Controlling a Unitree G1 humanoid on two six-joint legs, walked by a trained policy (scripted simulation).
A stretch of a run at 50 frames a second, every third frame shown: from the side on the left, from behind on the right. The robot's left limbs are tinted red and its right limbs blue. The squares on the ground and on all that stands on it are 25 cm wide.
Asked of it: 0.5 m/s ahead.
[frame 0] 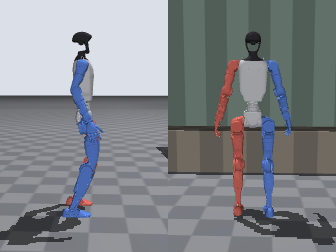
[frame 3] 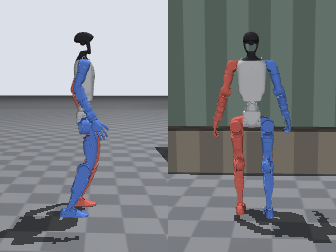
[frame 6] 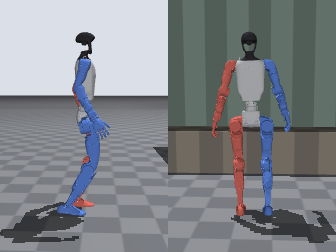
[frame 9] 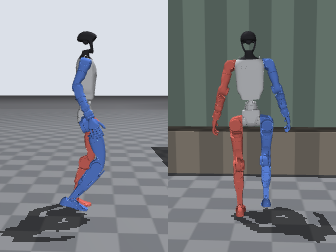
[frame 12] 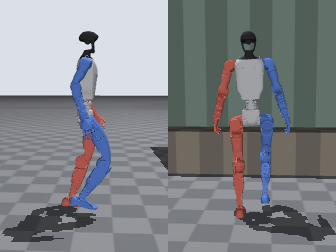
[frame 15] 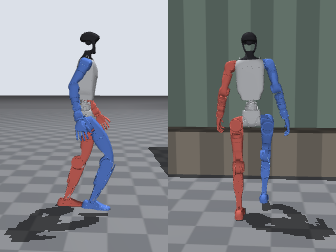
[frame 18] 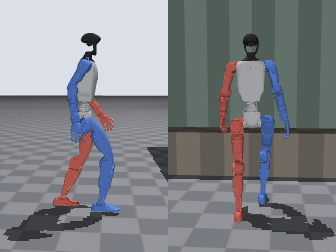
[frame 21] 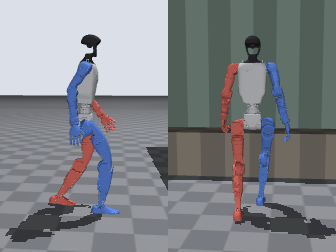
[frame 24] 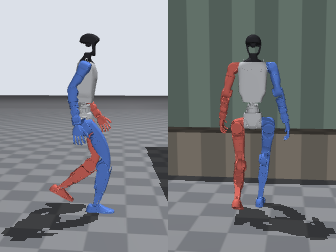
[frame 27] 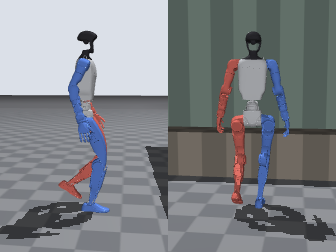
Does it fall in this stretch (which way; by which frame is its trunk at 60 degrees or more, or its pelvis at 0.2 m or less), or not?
no
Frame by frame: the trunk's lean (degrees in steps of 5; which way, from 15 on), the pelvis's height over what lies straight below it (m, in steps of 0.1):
0: 0, 0.8
3: 0, 0.8
6: 0, 0.8
9: 0, 0.8
12: 5, 0.8
15: 5, 0.8
18: 5, 0.8
21: 5, 0.7
24: 5, 0.8
27: 0, 0.8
